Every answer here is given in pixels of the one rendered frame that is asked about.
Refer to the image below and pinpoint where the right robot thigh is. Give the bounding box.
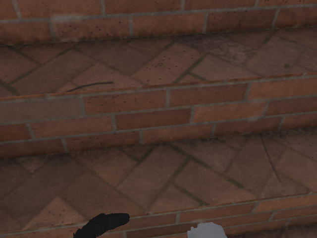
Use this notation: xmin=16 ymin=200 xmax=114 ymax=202
xmin=187 ymin=222 xmax=228 ymax=238

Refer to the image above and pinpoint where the left robot hand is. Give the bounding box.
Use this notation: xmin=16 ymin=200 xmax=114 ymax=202
xmin=73 ymin=213 xmax=130 ymax=238

